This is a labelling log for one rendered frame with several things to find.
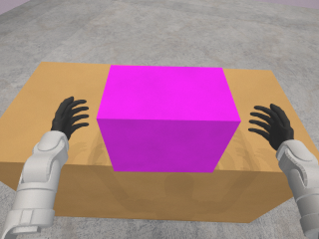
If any robot left hand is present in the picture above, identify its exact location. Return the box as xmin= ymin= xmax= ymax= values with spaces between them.
xmin=51 ymin=96 xmax=89 ymax=140

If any robot left forearm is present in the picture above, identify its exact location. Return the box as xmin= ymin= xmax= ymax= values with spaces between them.
xmin=0 ymin=130 xmax=69 ymax=239

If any robot right hand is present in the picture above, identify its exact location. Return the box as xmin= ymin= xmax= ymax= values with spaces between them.
xmin=248 ymin=104 xmax=294 ymax=151

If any robot right forearm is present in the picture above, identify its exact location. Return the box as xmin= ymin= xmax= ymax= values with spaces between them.
xmin=275 ymin=139 xmax=319 ymax=239

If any pedestal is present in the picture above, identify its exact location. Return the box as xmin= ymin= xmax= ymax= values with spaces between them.
xmin=0 ymin=62 xmax=319 ymax=223

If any carton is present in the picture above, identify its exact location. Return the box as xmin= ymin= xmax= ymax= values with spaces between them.
xmin=96 ymin=65 xmax=241 ymax=173

